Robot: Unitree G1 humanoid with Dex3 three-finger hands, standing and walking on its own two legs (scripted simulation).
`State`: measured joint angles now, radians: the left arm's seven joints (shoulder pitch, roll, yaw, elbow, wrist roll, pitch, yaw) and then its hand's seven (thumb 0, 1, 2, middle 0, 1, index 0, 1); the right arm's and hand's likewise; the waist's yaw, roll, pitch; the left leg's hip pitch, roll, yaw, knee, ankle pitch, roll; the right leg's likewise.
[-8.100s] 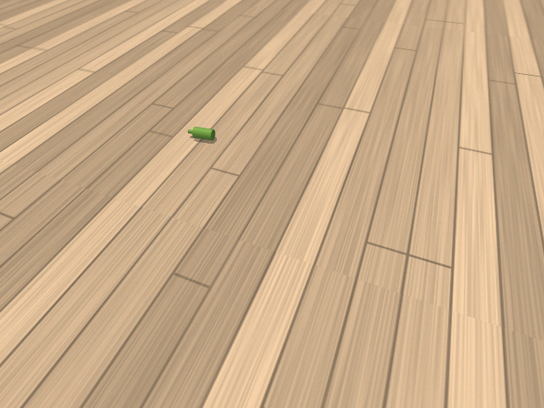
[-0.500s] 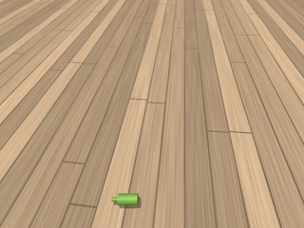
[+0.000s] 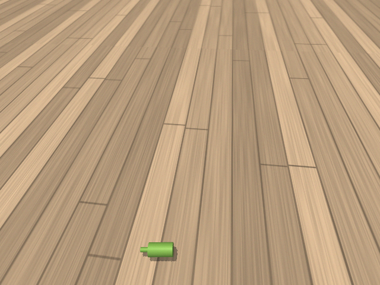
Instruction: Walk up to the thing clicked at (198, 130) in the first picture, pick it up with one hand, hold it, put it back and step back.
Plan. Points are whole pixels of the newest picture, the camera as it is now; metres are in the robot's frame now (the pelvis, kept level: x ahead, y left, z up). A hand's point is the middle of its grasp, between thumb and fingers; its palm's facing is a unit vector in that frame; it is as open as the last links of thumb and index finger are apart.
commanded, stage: stand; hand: left
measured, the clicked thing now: (156, 249) +0.45 +0.21 -0.75
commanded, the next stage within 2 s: walk up in 0.60 s
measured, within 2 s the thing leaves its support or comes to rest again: neither
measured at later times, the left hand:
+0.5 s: hand out of the picture +0.07 +0.25 -0.16, palm faces -0.03 -0.94 -0.35, open 7.4 cm
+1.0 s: hand out of the picture +0.08 +0.18 -0.17, palm faces -0.08 -0.93 -0.37, open 7.4 cm
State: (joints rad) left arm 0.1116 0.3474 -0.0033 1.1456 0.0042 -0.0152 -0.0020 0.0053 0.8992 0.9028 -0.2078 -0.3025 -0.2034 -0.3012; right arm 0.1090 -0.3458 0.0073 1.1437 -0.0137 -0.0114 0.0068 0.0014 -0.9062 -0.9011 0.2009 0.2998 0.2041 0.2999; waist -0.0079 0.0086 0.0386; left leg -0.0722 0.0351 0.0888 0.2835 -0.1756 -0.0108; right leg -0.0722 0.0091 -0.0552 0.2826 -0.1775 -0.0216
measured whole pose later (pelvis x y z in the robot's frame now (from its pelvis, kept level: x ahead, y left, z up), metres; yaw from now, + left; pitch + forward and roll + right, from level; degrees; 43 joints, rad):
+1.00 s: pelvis +0.01 -0.08 -0.02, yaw -4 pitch -3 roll -1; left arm 0.20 0.36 0.07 1.01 0.03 0.02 -0.03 0.00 0.90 0.90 -0.20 -0.30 -0.20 -0.30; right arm 0.18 -0.44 -0.07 1.00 -0.02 0.02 -0.01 0.00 -0.91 -0.90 0.20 0.30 0.20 0.30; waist 0.00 0.03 0.13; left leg -0.26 0.10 -0.02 0.82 -0.54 -0.02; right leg -0.25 -0.01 0.03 0.59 -0.28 0.02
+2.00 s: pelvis +0.02 -0.03 -0.01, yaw +0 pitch -3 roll +0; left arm 0.06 0.38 0.03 1.04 0.00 0.01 -0.02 0.01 0.90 0.90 -0.21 -0.30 -0.20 -0.30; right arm 0.14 -0.34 0.00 1.05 -0.01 -0.02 0.01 0.00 -0.90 -0.90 0.20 0.30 0.21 0.30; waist 0.00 -0.05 0.08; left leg -0.15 -0.01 -0.05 0.47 -0.26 -0.01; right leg -0.17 -0.04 -0.02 0.45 -0.22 0.03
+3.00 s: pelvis +0.02 -0.05 -0.01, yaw +2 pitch -2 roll +0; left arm 0.06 0.35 0.06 1.09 0.01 0.02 -0.03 0.01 0.90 0.90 -0.21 -0.30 -0.20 -0.30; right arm 0.12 -0.36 0.00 1.09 -0.01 -0.01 0.00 0.00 -0.91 -0.90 0.20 0.30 0.20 0.30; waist 0.00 0.00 0.07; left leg -0.14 0.02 -0.10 0.39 -0.21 -0.04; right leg -0.15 -0.02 -0.07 0.39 -0.20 0.00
